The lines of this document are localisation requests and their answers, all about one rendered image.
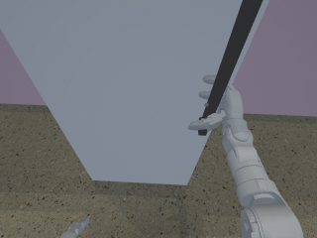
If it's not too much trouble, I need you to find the robot left hand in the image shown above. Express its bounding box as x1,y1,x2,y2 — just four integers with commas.
60,218,89,238

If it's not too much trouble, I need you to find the fridge door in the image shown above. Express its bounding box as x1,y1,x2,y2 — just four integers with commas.
0,0,269,185

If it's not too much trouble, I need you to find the robot right forearm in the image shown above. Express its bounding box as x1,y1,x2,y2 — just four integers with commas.
222,118,304,238

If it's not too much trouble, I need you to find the robot right upper arm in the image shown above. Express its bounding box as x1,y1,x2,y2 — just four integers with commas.
240,203,302,238

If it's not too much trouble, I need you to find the handle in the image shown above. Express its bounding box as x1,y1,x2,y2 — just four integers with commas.
198,0,264,136

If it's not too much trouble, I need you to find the robot right hand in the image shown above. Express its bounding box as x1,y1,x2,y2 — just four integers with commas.
188,74,244,131

